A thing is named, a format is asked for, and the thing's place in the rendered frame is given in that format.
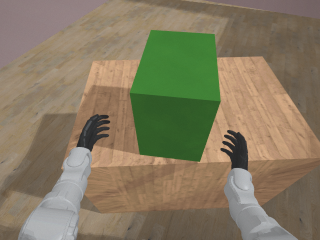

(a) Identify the right robot forearm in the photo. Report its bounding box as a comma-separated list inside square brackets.
[224, 168, 298, 240]

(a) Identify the left robot hand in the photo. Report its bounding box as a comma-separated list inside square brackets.
[76, 114, 110, 152]

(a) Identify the carton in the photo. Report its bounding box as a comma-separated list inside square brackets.
[129, 30, 221, 162]

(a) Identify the right robot hand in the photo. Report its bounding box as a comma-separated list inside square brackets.
[220, 130, 248, 171]

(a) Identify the left robot forearm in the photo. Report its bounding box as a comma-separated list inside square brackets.
[17, 147, 92, 240]

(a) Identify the pedestal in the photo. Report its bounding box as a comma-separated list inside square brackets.
[61, 56, 320, 214]

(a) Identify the left robot upper arm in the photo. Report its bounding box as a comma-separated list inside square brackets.
[21, 206, 80, 240]

